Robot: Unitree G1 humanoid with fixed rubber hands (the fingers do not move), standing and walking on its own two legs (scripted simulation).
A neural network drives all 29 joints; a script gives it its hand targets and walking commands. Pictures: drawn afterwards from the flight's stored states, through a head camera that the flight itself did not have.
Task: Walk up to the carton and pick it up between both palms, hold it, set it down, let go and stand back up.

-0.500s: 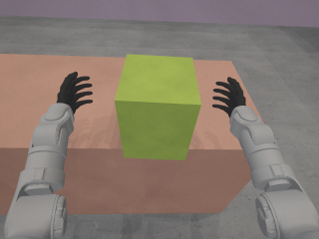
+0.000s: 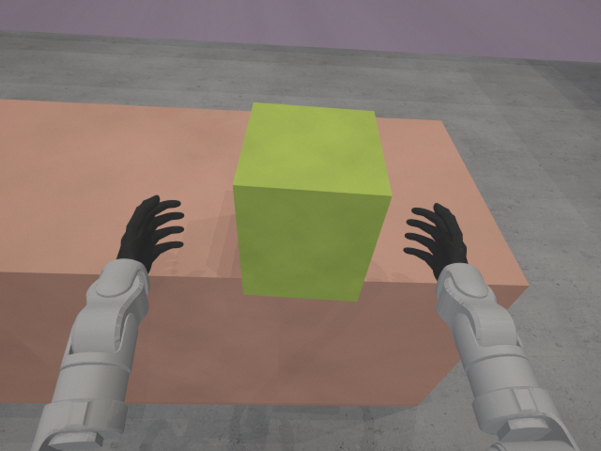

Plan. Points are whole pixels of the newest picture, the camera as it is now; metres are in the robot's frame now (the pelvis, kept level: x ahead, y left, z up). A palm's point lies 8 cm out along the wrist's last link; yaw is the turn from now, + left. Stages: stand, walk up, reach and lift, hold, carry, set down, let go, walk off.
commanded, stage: set down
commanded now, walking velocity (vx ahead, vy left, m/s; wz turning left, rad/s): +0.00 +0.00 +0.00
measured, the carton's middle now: (307, 205) +0.48 +0.02 +0.05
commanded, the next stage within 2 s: none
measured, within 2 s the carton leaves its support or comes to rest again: neither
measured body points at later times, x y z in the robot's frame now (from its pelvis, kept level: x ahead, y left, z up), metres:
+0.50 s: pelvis +0.03 +0.00 +0.00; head +0.01 +0.02 +0.45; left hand +0.28 +0.23 +0.05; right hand +0.28 -0.19 +0.05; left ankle +0.04 +0.10 -0.75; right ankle +0.01 -0.11 -0.75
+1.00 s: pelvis +0.04 -0.01 +0.00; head +0.01 +0.01 +0.45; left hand +0.24 +0.22 +0.00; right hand +0.24 -0.19 +0.00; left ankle +0.04 +0.10 -0.75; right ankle +0.01 -0.11 -0.75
